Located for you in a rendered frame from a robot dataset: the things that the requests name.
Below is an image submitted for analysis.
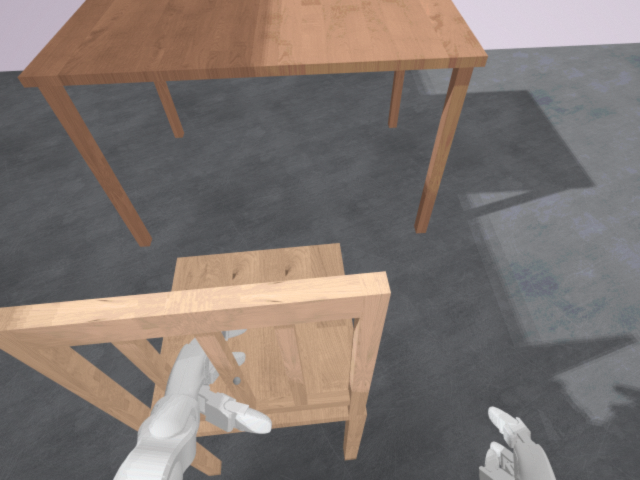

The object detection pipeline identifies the chair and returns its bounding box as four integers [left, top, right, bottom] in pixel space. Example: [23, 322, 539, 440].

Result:
[0, 243, 391, 476]

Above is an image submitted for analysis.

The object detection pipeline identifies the robot left forearm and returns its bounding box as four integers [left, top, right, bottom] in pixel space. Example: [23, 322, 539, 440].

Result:
[113, 394, 200, 480]

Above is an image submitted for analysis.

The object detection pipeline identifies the robot left hand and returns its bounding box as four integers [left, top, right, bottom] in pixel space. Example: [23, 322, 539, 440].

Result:
[164, 329, 272, 434]

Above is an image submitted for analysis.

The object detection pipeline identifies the robot right hand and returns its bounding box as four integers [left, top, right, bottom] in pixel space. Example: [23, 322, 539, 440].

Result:
[479, 407, 556, 480]

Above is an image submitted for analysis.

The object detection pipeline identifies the table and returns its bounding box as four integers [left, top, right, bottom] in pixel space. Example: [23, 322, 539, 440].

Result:
[18, 0, 488, 247]

